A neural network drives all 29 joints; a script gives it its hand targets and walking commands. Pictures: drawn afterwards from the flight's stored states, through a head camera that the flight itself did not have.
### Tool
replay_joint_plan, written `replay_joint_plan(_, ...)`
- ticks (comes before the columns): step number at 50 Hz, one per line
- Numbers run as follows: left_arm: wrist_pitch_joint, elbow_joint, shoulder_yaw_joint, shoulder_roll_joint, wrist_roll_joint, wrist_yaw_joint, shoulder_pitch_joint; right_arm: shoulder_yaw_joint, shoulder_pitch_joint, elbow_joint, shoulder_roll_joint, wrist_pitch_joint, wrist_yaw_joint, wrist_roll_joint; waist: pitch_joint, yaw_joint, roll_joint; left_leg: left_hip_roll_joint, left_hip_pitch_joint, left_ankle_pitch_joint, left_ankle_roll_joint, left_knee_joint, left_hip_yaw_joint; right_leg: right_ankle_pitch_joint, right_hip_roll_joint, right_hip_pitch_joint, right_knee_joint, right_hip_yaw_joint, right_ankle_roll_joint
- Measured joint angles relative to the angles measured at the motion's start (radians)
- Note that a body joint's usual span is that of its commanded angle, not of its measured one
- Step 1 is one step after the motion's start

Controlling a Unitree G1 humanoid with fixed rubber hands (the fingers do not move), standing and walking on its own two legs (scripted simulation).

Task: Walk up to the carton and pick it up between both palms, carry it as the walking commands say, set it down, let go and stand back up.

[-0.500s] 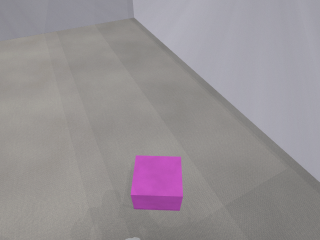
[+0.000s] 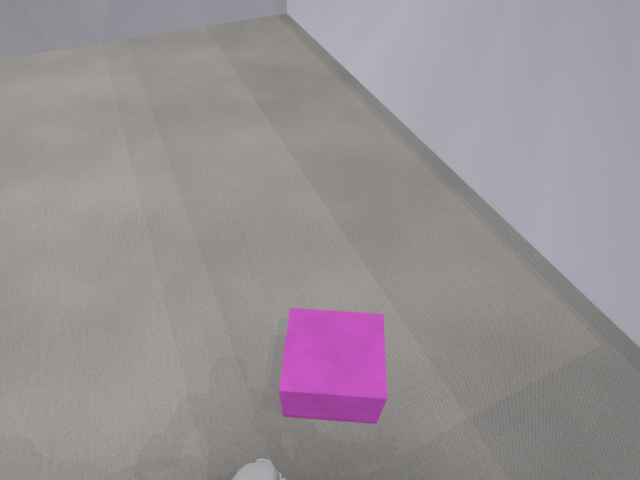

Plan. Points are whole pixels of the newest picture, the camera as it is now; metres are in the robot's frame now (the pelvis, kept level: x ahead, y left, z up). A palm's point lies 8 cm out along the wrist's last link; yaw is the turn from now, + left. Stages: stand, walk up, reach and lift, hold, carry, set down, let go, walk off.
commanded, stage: walk up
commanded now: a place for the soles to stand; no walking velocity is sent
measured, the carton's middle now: (333, 365) +0.53 -0.02 -0.63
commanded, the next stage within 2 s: none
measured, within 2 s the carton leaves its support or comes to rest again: neither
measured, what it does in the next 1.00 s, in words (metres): stands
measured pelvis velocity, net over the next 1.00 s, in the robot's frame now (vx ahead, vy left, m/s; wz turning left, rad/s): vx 0.02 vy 0.00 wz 0.00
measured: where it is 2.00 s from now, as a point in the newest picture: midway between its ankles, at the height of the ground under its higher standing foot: outside the picture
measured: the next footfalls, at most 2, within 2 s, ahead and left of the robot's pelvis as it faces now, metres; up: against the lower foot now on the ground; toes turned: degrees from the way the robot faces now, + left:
none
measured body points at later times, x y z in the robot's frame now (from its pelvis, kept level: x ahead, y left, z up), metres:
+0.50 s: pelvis +0.01 +0.00 +0.00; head +0.02 +0.00 +0.45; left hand +0.09 +0.33 -0.11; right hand +0.13 -0.34 -0.09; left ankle +0.07 +0.15 -0.70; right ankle +0.01 -0.13 -0.70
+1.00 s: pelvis +0.02 +0.00 +0.01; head +0.04 +0.01 +0.46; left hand +0.10 +0.33 -0.11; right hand +0.11 -0.33 -0.09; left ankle +0.07 +0.15 -0.70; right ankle +0.01 -0.13 -0.70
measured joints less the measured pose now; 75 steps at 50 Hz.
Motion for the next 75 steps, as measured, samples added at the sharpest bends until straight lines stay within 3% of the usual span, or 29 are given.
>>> replay_joint_plan(3,-0.001,0.007,0.0,-0.011,0.0,0.0,0.008,0.0,-0.009,-0.001,0.0,-0.005,-0.008,0.0,-0.016,0.0,0.003,-0.003,0.009,-0.018,0.001,-0.006,0.002,0.005,-0.002,0.0,-0.011,0.0,0.01)
replay_joint_plan(6,-0.001,0.006,0.0,-0.015,0.0,0.0,-0.008,0.0,-0.015,-0.001,0.0,-0.024,-0.015,0.0,-0.019,0.0,0.012,0.003,0.034,0.095,-0.015,-0.047,0.003,0.0,0.001,0.0,-0.011,-0.002,0.028)
replay_joint_plan(10,-0.001,0.006,0.0,-0.016,-0.001,0.0,-0.048,0.0,-0.036,0.0,0.0,-0.03,-0.021,0.0,-0.024,0.0,0.006,0.004,0.036,0.058,-0.041,-0.047,0.003,-0.003,0.001,0.0,-0.011,-0.002,0.018)
replay_joint_plan(19,0.0,0.007,0.0,-0.016,-0.001,0.0,-0.078,0.0,-0.082,0.0,0.0,-0.03,-0.021,0.0,-0.039,0.0,0.003,0.005,0.036,0.059,-0.047,-0.047,0.003,-0.003,0.002,0.001,-0.011,-0.001,0.02)
replay_joint_plan(35,0.013,0.009,0.0,-0.016,-0.001,-0.001,-0.091,0.0,-0.079,0.015,0.0,-0.03,-0.021,0.0,-0.044,0.0,0.005,0.014,0.039,0.058,-0.045,-0.047,0.003,0.0,0.012,0.002,-0.013,-0.001,0.011)
replay_joint_plan(42,0.0,0.009,0.0,-0.016,-0.001,-0.004,-0.071,0.0,-0.062,0.015,0.0,-0.03,-0.021,0.0,-0.049,0.0,-0.008,0.004,0.037,-0.06,-0.004,-0.037,0.017,0.002,0.001,0.011,-0.034,0.003,0.004)
replay_joint_plan(45,0.005,0.009,0.0,-0.016,-0.001,-0.004,-0.071,0.0,-0.058,0.015,-0.001,-0.041,-0.021,0.0,-0.033,0.0,-0.004,0.005,0.049,0.083,0.002,-0.076,0.022,0.0,-0.003,0.017,-0.034,0.002,0.021)
replay_joint_plan(46,0.008,0.01,0.0,-0.017,-0.001,-0.004,-0.072,0.0,-0.053,0.016,0.0,-0.044,-0.021,0.0,-0.032,0.0,-0.003,0.006,0.051,0.107,-0.012,-0.077,0.022,-0.002,-0.003,0.017,-0.029,0.002,0.023)
replay_joint_plan(48,0.015,0.009,0.0,-0.017,-0.001,-0.004,-0.081,0.001,-0.038,0.016,0.0,-0.049,-0.021,0.0,-0.021,-0.001,-0.001,0.009,0.067,0.08,-0.03,-0.078,0.021,-0.071,0.0,0.017,-0.003,0.002,0.005)
replay_joint_plan(50,0.017,0.007,0.0,-0.015,-0.001,-0.004,-0.092,0.0,-0.025,0.016,0.0,-0.049,-0.021,0.0,-0.009,0.0,0.002,0.014,0.08,0.061,-0.02,-0.078,0.017,-0.14,0.006,0.016,0.008,0.002,-0.009)
replay_joint_plan(53,0.015,0.003,0.0,-0.005,-0.001,-0.004,-0.091,0.0,-0.019,0.016,0.001,-0.041,-0.021,0.0,-0.005,0.0,-0.003,0.027,0.086,0.057,-0.029,-0.077,0.018,-0.075,0.008,0.019,-0.025,0.003,-0.024)
replay_joint_plan(56,0.0,0.004,0.0,-0.007,-0.001,-0.004,-0.073,0.0,-0.018,0.016,0.001,-0.022,-0.021,0.0,-0.013,0.001,-0.01,0.02,0.072,-0.022,-0.015,-0.034,0.018,0.055,0.006,0.022,-0.052,0.003,-0.003)
replay_joint_plan(60,-0.003,0.004,0.0,-0.009,-0.001,-0.006,-0.048,0.0,-0.025,0.015,0.0,-0.022,-0.022,0.0,-0.022,0.0,-0.009,0.011,0.058,-0.093,-0.01,-0.006,0.034,0.037,0.004,0.032,-0.066,0.002,0.004)
replay_joint_plan(63,0.004,0.004,0.0,-0.012,-0.001,-0.006,-0.05,0.0,-0.022,0.015,0.0,-0.034,-0.022,0.0,-0.024,0.0,-0.003,0.008,0.08,0.021,-0.004,-0.076,0.049,0.035,0.005,0.032,-0.064,-0.001,0.023)
replay_joint_plan(65,0.017,0.004,0.0,-0.012,-0.001,-0.006,-0.061,0.0,-0.016,0.016,0.001,-0.043,-0.022,0.0,-0.014,-0.001,-0.004,0.007,0.091,0.087,-0.013,-0.08,0.049,0.008,0.006,0.029,-0.022,0.002,0.009)
replay_joint_plan(69,0.027,0.003,0.0,-0.008,-0.001,-0.006,-0.081,0.0,0.002,0.016,0.002,-0.047,-0.023,0.0,-0.001,0.0,-0.002,0.021,0.112,0.056,-0.004,-0.08,0.045,-0.092,0.015,0.006,0.037,0.012,-0.019)
replay_joint_plan(73,0.026,0.003,0.0,-0.005,-0.001,-0.012,-0.081,0.001,0.003,0.016,0.002,-0.042,-0.023,0.0,0.005,0.001,-0.006,0.036,0.111,0.055,-0.02,-0.08,0.047,-0.023,0.016,0.019,-0.038,0.013,-0.026)
replay_joint_plan(75,0.016,0.004,0.0,-0.008,-0.001,-0.012,-0.07,0.0,0.002,0.016,0.002,-0.032,-0.023,0.0,0.001,0.0,-0.007,0.037,0.105,0.024,-0.017,-0.062,0.045,0.071,0.016,0.026,-0.074,0.012,-0.006)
